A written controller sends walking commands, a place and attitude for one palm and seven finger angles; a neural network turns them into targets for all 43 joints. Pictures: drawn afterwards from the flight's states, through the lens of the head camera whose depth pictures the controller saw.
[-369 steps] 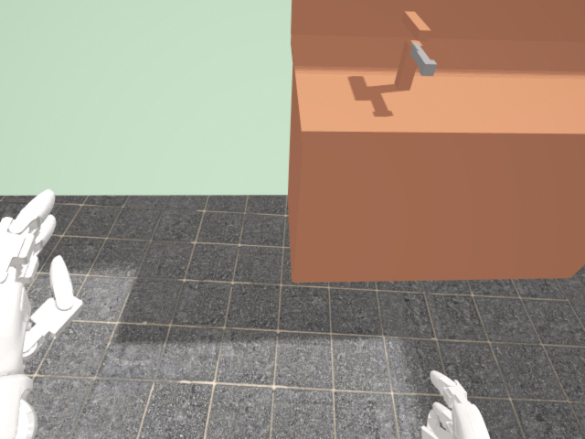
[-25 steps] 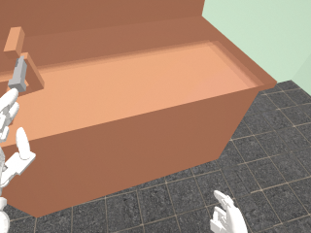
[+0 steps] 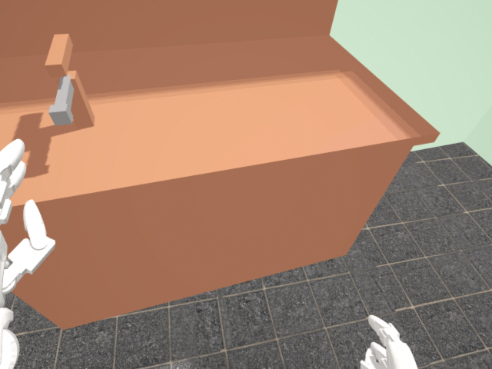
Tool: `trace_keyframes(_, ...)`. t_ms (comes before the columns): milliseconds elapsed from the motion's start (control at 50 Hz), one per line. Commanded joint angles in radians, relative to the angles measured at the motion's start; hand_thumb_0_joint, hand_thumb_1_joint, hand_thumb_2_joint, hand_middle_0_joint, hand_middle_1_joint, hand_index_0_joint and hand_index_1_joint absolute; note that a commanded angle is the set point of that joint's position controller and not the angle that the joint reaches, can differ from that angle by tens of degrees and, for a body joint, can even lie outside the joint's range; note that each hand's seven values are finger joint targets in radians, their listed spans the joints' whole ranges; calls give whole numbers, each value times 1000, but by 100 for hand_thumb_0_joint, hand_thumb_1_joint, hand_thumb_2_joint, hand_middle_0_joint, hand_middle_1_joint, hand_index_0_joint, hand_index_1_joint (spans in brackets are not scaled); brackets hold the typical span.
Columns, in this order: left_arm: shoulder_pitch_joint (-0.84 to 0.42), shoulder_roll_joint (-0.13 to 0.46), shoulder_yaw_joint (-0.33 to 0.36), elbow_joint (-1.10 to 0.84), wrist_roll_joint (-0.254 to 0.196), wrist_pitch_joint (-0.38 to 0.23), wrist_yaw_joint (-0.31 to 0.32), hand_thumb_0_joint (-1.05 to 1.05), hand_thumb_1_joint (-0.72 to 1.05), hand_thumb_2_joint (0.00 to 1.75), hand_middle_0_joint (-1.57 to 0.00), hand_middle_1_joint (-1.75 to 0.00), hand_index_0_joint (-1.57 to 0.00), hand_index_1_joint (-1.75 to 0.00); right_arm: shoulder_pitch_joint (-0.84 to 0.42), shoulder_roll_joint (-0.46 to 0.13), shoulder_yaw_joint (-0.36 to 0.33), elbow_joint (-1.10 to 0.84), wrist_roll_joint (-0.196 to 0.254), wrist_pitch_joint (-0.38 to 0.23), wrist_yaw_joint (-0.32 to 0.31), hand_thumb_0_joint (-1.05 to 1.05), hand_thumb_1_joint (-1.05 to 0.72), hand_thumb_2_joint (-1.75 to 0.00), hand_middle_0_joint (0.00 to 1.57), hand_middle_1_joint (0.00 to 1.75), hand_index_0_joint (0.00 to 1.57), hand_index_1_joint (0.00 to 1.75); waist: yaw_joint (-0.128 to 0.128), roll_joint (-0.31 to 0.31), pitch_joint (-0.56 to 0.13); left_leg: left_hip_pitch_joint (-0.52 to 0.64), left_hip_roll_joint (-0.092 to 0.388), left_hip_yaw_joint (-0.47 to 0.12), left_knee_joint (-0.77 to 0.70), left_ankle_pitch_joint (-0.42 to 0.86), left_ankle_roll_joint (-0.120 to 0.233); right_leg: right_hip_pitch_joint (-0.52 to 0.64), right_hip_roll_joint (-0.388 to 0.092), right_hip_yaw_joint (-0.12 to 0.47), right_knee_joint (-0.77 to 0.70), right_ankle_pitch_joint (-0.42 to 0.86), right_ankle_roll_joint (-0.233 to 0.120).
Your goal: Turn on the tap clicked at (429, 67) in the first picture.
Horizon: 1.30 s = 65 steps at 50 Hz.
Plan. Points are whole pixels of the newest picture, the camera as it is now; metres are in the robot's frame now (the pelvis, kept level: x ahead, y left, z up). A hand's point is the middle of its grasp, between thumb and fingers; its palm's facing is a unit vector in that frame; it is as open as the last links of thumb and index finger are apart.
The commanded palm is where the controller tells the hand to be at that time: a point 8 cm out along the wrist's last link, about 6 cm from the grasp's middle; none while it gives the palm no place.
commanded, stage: come to a stop and stand still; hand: left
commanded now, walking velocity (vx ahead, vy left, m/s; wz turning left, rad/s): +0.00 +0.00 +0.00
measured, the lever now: (61, 114) +0.48 +0.39 +0.14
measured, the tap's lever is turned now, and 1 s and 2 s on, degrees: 0 0 0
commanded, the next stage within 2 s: look again from close up in 0.48 s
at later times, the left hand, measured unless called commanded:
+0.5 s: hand (43, 273) +0.18 +0.24 +0.16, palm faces +0.41 -0.83 -0.38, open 7.4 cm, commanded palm +0.13 +0.28 +0.18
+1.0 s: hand (44, 237) +0.22 +0.27 +0.16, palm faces +0.38 -0.85 -0.36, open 7.4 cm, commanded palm +0.16 +0.29 +0.18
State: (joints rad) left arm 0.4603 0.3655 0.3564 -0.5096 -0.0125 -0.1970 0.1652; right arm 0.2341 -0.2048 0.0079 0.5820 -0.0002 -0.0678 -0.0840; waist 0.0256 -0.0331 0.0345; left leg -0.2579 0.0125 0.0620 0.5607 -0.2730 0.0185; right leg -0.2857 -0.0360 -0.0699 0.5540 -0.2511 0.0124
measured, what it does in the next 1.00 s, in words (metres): stands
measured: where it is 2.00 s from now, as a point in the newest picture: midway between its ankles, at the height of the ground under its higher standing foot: outside the picture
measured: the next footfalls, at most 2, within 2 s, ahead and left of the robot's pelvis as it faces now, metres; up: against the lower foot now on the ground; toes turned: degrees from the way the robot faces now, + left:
right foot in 1.90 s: +0.25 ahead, -0.02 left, +0.00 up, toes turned -1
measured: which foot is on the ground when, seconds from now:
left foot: down 0.00-1.00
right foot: down 0.00-1.00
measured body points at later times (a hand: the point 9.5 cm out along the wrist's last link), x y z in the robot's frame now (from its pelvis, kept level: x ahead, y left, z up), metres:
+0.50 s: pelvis -0.04 +0.00 +0.00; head -0.04 +0.00 +0.45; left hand +0.15 +0.29 +0.18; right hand +0.11 -0.23 -0.09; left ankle +0.02 +0.11 -0.73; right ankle +0.04 -0.12 -0.73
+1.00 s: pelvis -0.01 +0.02 +0.01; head +0.00 +0.04 +0.46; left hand +0.19 +0.31 +0.18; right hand +0.15 -0.20 -0.06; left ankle +0.02 +0.10 -0.73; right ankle +0.04 -0.12 -0.73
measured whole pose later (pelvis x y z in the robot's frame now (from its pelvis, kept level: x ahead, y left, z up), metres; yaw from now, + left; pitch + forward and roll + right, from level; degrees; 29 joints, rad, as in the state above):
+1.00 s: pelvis -0.01 +0.02 +0.01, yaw -2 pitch -2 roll +0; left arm 0.37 0.36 0.36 -0.37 -0.02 -0.24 0.09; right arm 0.27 -0.19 0.04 0.57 0.00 -0.17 -0.02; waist 0.04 -0.04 0.04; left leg -0.22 -0.01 0.06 0.49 -0.23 0.04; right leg -0.25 -0.01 0.01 0.46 -0.17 0.01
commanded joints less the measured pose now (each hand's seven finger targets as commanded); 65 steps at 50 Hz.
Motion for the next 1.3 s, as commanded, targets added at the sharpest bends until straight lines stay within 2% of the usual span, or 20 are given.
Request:
trace_keyframes(0,-110,108,46,-149,4,-68,6,0,90,90,-20,-30,-20,-30,-100,-119,-35,-121,3,-67,10,0,-90,-90,20,30,20,30,-17,145,-82,-139,164,-110,-182,105,1,187,-32,53,-62,122,3)
trace_keyframes(80,-115,130,60,-150,-6,-55,1,0,90,90,-20,-30,-20,-30,-104,-105,-29,-122,-1,-57,16,0,-90,-90,20,30,20,30,-18,3,-59,-101,70,-50,-113,-168,-19,36,-92,176,-214,-126,-32)
trace_keyframes(160,-102,153,86,-180,-9,-50,7,0,90,90,-20,-30,-20,-30,-114,-92,-20,-123,-8,-48,9,0,-90,-90,20,30,20,30,-20,22,-67,-66,67,-60,-122,-175,-16,-11,-91,168,-254,-265,-35)
trace_keyframes(200,-109,155,92,-193,-9,-50,7,0,90,90,-20,-30,-20,-30,-120,-92,-20,-128,-8,-47,6,0,-90,-90,20,30,20,30,-19,77,-62,-92,81,-79,-177,-198,-14,11,-61,140,-233,-254,-26)
trace_keyframes(360,-66,114,64,-145,-3,-57,7,0,90,90,-20,-30,-20,-30,-106,-103,-24,-126,7,-70,6,0,-90,-90,20,30,20,30,-13,129,-88,-160,136,-122,-274,-182,2,165,0,71,-107,-15,-3)
trace_keyframes(460,-89,116,60,-146,7,-63,8,0,90,90,-20,-30,-20,-30,-105,-106,-28,-120,6,-79,8,0,-90,-90,20,30,20,30,-13,101,-44,-204,123,-104,-259,-258,2,140,-12,96,-135,-87,-4)
trace_keyframes(540,-120,132,66,-162,7,-65,12,0,90,90,-20,-30,-20,-30,-95,-104,-32,-109,0,-83,8,0,-90,-90,20,30,20,30,-19,49,-50,-112,72,-64,-165,-200,-14,37,-52,161,-229,-193,-27)
trace_keyframes(560,-1141,990,666,-365,140,-158,-4,0,90,90,-20,-30,-20,-30,3,-123,-47,-87,-52,-135,14,0,-90,-90,20,30,20,30,16,-130,38,-124,40,-23,69,-14,-9,-130,-104,236,-283,11,-36)
trace_keyframes(580,-560,333,221,214,31,-121,-59,0,90,90,-20,-30,-20,-30,-34,-2,-12,-38,-10,-137,15,0,-90,-90,20,30,20,30,-10,-178,-176,27,-25,-97,63,-51,9,-83,-173,224,-252,-77,-95)
trace_keyframes(600,-364,184,153,239,-22,-91,-60,0,90,90,-20,-30,-20,-30,-72,-65,-39,-111,20,-150,25,0,-90,-90,20,30,20,30,20,93,-183,145,-14,-28,-65,7,-9,-67,-109,279,-230,-117,-109)
trace_keyframes(620,-362,153,76,121,-27,-120,-75,0,90,90,-20,-30,-20,-30,-60,-78,-39,-138,16,-153,35,0,-90,-90,20,30,20,30,18,172,-173,100,-5,-7,-106,-39,-10,-10,-85,227,-214,-140,-80)
trace_keyframes(680,-192,124,25,-12,-32,-125,-80,0,90,90,-20,-30,-20,-30,-88,-97,-31,-156,25,-154,66,0,-90,-90,20,30,20,30,30,119,-62,-55,13,-45,-195,-237,5,30,-40,201,-237,-304,-40)
trace_keyframes(740,-141,173,88,-42,-26,-109,-66,0,90,90,-20,-30,-20,-30,-93,-106,-29,-172,26,-153,73,0,-90,-90,20,30,20,30,31,-35,-76,-104,41,-75,-244,-199,6,118,11,129,-180,-202,-18)
trace_keyframes(780,-142,202,137,-42,-28,-103,-60,0,90,90,-20,-30,-20,-30,-94,-108,-29,-177,21,-150,65,0,-90,-90,20,30,20,30,26,-59,-78,-100,48,-77,-247,-198,11,115,11,138,-194,-186,-14)
trace_keyframes(800,-178,248,179,-75,-26,-104,-55,0,90,90,-20,-30,-20,-30,-99,-114,-31,-179,17,-148,62,0,-90,-90,20,30,20,30,23,10,-69,-77,47,-71,-267,-197,6,93,23,137,-196,-188,-16)
trace_keyframes(880,-237,187,136,-112,-18,-118,-56,0,90,90,-20,-30,-20,-30,-99,-106,-24,-180,11,-157,57,0,-90,-90,20,30,20,30,16,153,-75,-112,77,-107,-311,-209,23,167,34,107,-123,-42,-21)
trace_keyframes(980,-234,131,67,-119,-11,-114,-56,0,90,90,-20,-30,-20,-30,-83,-114,-33,-162,-1,-165,59,0,-90,-90,20,30,20,30,6,121,-85,-74,47,-106,-261,-270,27,131,30,121,-164,-135,-38)
trace_keyframes(1060,-213,122,61,-95,-16,-100,-51,0,90,90,-20,-30,-20,-30,-83,-120,-37,-148,-7,-151,57,0,-90,-90,20,30,20,30,-5,47,-96,-12,20,-86,-147,-82,26,96,2,152,-169,-62,-61)
trace_keyframes(1200,-194,181,126,-154,-31,-103,-42,0,90,90,-20,-30,-20,-30,-102,-119,-42,-166,9,-117,56,0,-90,-90,20,30,20,30,-19,128,-143,85,49,-100,-61,307,21,100,9,73,29,272,-63)
trace_keyframes(1280,-127,179,137,-202,-40,-108,-41,0,90,90,-20,-30,-20,-30,-87,-116,-49,-174,14,-98,67,0,-90,-90,20,30,20,30,-17,135,-193,129,69,-96,29,537,16,105,7,48,80,314,-64)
